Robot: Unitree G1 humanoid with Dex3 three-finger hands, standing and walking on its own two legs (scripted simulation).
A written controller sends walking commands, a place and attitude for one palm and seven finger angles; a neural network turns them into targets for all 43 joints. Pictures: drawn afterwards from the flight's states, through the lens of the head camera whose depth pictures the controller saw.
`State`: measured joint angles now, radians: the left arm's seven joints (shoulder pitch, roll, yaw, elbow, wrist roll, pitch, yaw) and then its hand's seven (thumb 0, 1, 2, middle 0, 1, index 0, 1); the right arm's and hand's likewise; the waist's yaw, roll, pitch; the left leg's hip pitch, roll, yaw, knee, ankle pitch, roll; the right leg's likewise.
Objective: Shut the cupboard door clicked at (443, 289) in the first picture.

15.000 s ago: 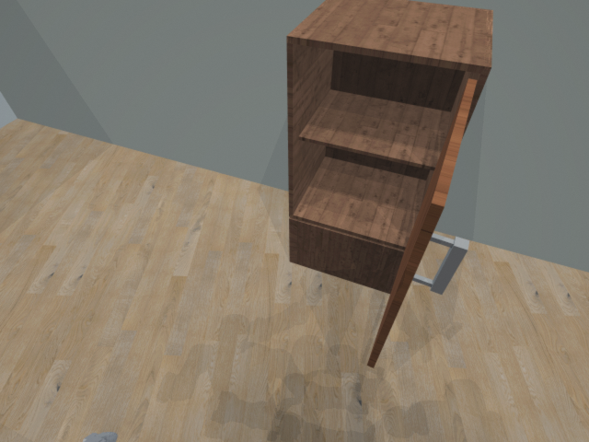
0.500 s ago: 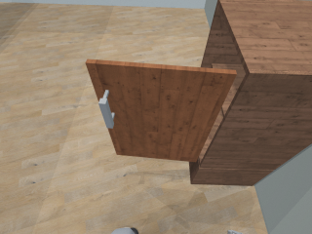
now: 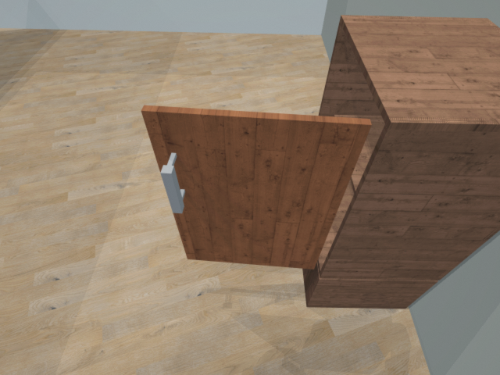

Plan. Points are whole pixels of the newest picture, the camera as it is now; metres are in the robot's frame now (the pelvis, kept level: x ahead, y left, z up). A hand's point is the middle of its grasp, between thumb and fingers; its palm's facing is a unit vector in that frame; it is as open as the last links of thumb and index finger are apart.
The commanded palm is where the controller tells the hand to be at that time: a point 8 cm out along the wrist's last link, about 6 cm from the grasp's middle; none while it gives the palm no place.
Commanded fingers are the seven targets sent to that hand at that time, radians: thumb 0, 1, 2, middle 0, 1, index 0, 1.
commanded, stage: come to a stop and stand still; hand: left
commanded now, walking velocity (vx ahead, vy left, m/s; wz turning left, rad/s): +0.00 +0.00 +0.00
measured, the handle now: (175, 183) +0.49 +0.20 -0.03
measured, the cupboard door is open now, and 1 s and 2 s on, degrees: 86 86 86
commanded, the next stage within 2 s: look again from close up in 0.34 s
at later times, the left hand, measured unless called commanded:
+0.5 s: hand out of the picture +0.02 +0.19 -0.16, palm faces -0.03 -0.97 -0.22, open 7.4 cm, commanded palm none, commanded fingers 0.00 0.90 0.90 -0.20 -0.30 -0.20 -0.30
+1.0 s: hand out of the picture +0.02 +0.15 -0.16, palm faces -0.01 -0.98 -0.20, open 7.4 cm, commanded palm none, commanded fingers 0.00 0.90 0.90 -0.20 -0.30 -0.20 -0.30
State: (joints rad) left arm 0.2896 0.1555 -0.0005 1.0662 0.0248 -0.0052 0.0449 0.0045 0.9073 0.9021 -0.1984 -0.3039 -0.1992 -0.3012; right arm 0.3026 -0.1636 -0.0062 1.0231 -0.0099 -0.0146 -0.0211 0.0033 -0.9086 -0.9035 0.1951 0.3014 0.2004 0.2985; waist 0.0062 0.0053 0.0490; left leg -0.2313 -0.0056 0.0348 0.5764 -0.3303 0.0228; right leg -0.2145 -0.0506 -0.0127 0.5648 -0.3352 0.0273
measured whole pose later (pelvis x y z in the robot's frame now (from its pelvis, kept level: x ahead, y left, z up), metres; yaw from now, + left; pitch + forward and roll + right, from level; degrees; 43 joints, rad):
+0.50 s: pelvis +0.01 +0.01 +0.01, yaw -2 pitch -1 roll +1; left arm 0.26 0.18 -0.02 1.07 0.02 0.01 0.03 0.00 0.90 0.90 -0.20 -0.30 -0.20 -0.30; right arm 0.26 -0.18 0.01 1.07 -0.01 -0.02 -0.02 0.00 -0.91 -0.90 0.20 0.30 0.20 0.30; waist 0.01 0.00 0.05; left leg -0.17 -0.03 0.07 0.46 -0.29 0.03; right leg -0.18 -0.07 0.02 0.50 -0.30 0.05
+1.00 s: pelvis +0.01 -0.03 +0.01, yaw -1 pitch -1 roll +1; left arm 0.26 0.16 -0.02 1.10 0.02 -0.01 0.03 0.00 0.91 0.90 -0.20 -0.30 -0.20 -0.30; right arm 0.24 -0.16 0.01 1.13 -0.01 -0.01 -0.03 0.00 -0.91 -0.90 0.20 0.30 0.20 0.30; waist 0.01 -0.01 0.05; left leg -0.14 0.02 0.04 0.42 -0.27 -0.02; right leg -0.16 -0.02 -0.01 0.47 -0.30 0.00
